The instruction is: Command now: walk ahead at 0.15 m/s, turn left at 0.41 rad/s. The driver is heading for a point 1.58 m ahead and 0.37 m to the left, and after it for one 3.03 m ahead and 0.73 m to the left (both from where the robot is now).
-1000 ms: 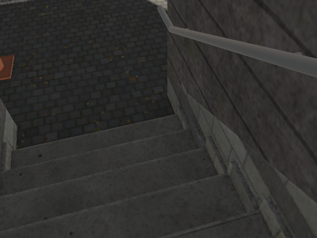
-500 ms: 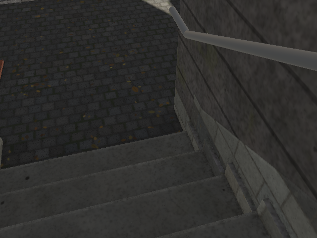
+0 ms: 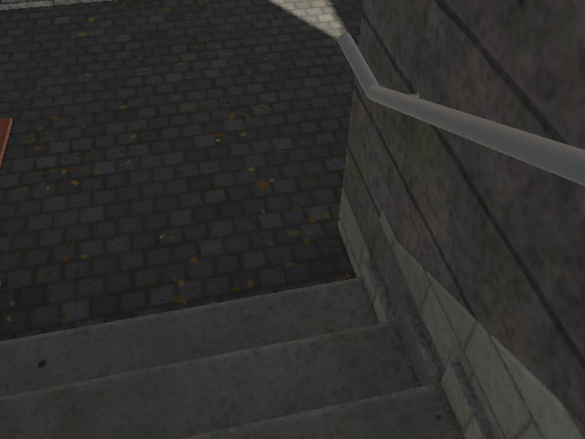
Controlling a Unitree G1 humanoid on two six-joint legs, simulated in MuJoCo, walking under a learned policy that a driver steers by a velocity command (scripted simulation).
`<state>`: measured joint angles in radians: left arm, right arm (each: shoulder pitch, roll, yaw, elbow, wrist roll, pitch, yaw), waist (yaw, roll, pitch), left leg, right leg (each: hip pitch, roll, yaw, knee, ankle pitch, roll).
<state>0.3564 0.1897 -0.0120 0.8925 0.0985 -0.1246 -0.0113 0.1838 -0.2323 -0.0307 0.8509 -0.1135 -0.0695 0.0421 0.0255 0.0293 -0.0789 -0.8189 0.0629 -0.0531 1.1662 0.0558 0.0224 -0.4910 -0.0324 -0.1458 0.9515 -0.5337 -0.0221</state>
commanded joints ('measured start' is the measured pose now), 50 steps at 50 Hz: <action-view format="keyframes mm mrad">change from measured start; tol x32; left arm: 1 -119 124 13 -114 12 -57 39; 6 205 120 10 36 -45 3 31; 50 -217 161 78 -99 -111 63 -137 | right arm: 1 111 -11 0 24 8 12 5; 6 -222 -27 -4 -85 11 30 -8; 12 471 -304 -125 49 63 -16 -41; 19 33 -138 -14 -151 84 -49 0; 50 99 -92 -32 20 115 56 22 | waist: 1 -25 -16 51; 8 60 -78 172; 11 -122 312 -349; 17 42 9 69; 50 -43 -42 39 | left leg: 1 443 -2 98 -373 497 -42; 7 314 56 68 -818 248 32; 12 1470 263 -227 -553 902 339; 19 217 102 -179 -828 -84 310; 30 665 192 -540 -599 170 329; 35 215 -119 -79 -488 -480 -30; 50 494 -87 -38 -725 -193 -20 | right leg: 1 -362 -122 30 -193 2 -57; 7 97 -343 325 -118 -110 -75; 13 -754 -41 138 1145 -356 112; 19 -232 -70 175 425 404 91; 30 -235 -13 227 -76 108 165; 34 429 -117 339 -363 861 -155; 50 412 -20 182 -549 636 -18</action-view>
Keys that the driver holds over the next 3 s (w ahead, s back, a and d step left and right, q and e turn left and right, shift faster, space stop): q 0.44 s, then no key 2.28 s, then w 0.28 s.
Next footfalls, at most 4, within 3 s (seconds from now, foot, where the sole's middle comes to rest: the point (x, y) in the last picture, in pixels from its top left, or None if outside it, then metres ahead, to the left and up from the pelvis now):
0.18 left None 0.21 0.17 -0.89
0.64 right None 0.26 -0.04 -0.89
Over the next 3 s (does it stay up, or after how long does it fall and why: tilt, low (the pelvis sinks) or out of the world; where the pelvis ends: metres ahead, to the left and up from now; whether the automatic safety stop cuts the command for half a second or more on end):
stays up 0.26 0.08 -0.12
